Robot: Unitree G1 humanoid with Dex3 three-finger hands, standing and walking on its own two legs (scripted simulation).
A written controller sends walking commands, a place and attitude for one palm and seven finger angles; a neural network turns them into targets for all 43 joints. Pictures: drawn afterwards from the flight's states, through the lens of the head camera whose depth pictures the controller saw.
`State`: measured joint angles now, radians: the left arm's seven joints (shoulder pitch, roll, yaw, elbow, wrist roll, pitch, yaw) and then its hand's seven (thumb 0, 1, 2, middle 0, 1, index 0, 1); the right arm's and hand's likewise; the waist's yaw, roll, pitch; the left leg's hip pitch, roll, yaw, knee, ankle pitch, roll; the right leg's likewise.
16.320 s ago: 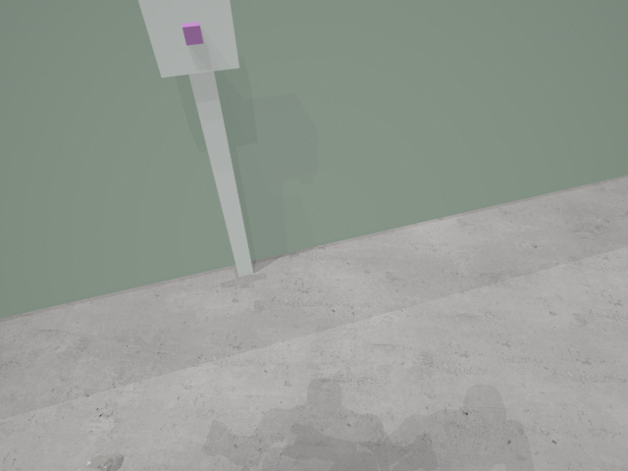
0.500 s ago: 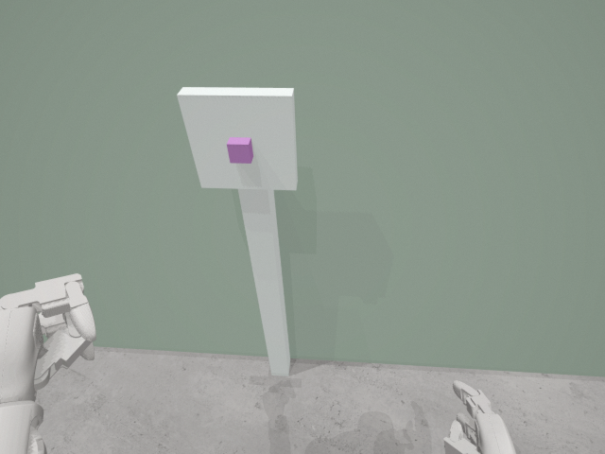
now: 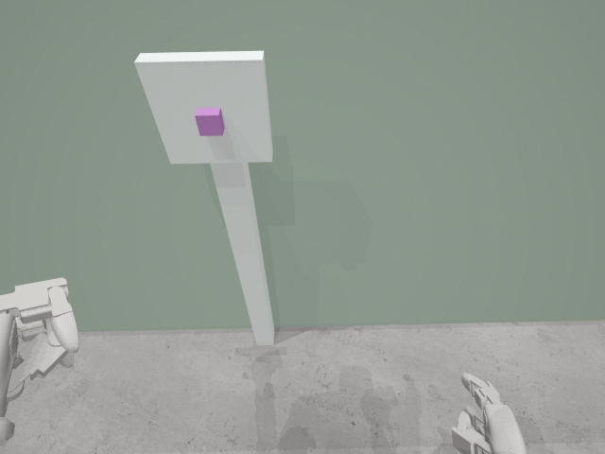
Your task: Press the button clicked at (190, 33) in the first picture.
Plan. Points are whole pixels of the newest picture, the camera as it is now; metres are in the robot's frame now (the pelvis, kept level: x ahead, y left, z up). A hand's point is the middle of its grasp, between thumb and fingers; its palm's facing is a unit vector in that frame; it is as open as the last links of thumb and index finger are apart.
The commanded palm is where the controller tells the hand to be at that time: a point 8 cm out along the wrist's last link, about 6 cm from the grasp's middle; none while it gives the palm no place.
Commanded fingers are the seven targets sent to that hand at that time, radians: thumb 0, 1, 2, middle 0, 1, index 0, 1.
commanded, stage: step back with the hand held close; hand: left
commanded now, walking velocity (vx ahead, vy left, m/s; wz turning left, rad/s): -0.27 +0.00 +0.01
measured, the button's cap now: (210, 120) +0.55 +0.19 +0.16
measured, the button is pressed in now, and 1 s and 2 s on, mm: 0 0 0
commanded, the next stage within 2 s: stop stepping back and stand still in 0.84 s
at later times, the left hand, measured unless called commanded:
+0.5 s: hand out of the picture +0.10 +0.26 +0.16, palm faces +0.46 -0.74 -0.49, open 3.1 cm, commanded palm +0.03 +0.29 +0.17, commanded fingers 0.00 0.90 0.90 -1.30 -1.50 -1.30 -1.50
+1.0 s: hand out of the picture -0.01 +0.24 +0.18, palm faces +0.40 -0.82 -0.40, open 3.1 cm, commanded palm -0.06 +0.29 +0.17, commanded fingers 0.00 0.90 0.90 -1.30 -1.50 -1.30 -1.50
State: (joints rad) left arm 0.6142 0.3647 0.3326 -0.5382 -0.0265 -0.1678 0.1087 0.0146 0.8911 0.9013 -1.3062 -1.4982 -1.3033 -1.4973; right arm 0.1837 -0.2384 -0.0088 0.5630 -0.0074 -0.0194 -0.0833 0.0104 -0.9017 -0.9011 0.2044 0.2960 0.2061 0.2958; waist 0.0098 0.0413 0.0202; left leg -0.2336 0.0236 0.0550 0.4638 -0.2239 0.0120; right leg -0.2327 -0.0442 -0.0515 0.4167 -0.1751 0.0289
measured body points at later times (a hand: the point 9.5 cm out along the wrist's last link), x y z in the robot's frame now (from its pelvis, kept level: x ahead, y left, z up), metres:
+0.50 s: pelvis -0.08 +0.00 -0.02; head -0.07 +0.02 +0.43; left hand +0.07 +0.29 +0.19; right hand +0.10 -0.22 -0.10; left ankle +0.01 +0.11 -0.74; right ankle +0.03 -0.13 -0.74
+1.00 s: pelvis -0.20 +0.01 -0.02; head -0.19 +0.04 +0.43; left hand -0.04 +0.29 +0.20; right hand -0.02 -0.21 -0.09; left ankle -0.07 +0.11 -0.71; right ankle -0.23 -0.13 -0.74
